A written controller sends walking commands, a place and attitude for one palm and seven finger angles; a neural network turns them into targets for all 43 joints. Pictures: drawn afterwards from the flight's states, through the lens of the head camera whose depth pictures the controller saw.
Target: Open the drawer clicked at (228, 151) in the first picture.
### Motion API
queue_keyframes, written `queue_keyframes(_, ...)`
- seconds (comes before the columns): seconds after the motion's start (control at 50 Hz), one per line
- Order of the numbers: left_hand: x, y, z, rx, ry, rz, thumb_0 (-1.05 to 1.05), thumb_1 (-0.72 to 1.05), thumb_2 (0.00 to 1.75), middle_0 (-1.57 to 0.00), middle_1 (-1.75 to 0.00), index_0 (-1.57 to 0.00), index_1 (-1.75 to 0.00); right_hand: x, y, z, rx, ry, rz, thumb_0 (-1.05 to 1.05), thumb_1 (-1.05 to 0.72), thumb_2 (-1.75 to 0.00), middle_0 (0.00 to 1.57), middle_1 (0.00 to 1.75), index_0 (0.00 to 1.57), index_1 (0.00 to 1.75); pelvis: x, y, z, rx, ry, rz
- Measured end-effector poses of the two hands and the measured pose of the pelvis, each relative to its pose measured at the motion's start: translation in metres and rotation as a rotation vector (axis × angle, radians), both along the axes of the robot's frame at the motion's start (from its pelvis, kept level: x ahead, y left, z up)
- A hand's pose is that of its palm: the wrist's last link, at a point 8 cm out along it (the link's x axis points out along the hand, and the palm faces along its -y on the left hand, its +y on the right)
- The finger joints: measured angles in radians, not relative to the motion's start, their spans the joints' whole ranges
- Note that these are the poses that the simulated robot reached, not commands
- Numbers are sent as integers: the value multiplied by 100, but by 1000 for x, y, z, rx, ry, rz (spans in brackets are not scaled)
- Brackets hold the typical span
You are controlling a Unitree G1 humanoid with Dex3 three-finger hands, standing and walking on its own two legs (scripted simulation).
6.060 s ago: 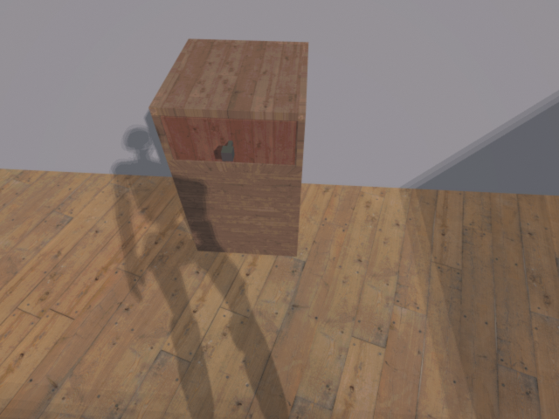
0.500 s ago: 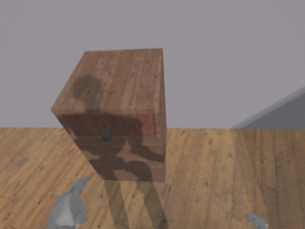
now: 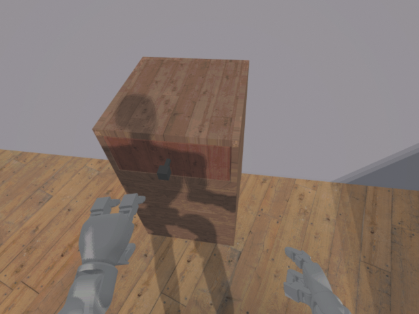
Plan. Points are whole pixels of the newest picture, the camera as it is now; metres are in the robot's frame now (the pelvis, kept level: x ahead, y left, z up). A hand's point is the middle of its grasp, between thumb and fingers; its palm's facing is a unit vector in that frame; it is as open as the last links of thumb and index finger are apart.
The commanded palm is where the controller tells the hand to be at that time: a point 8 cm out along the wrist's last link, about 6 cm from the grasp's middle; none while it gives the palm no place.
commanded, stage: raise the hand with hooked fingers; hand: left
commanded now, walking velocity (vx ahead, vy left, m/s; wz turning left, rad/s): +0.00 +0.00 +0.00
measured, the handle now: (165, 168) +0.53 +0.22 -0.13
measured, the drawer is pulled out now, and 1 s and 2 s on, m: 0.00 0.00 0.00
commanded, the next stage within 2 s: move the hooked fingers above the handle in 1.18 s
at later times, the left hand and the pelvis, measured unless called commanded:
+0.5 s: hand (114, 203) +0.29 +0.22 +0.07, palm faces +0.05 -0.10 -0.99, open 13.1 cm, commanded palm +0.27 +0.23 +0.13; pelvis +0.01 +0.01 +0.02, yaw -1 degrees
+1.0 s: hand (108, 176) +0.32 +0.24 +0.10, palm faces -0.04 -0.09 -1.00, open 13.8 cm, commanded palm +0.30 +0.25 +0.16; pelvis +0.02 +0.01 +0.03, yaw +0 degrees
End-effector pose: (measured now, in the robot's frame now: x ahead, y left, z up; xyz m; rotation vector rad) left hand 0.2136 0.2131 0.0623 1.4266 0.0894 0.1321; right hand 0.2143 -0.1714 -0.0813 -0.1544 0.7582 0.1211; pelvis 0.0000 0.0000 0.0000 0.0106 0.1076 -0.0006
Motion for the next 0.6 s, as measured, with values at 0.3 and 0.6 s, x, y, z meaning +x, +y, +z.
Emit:
queue_keyframes(0.3, 25, 13, 29, 35, -18, -79, 0, -9, 47, -29, -94, -30, -94, -56, -62, -9, -132, 161, -171, 1, -90, -90, 20, 30, 20, 30, 8, 10, 15, 1, -18, -22)
queue_keyframes(0.6, 59, 17, 73, 57, -16, -90, 0, -42, 33, -31, -115, -32, -115, -3, -38, 23, -67, 18, -131, 1, -91, -90, 20, 30, 20, 30, 13, 8, 27, 2, -69, -14)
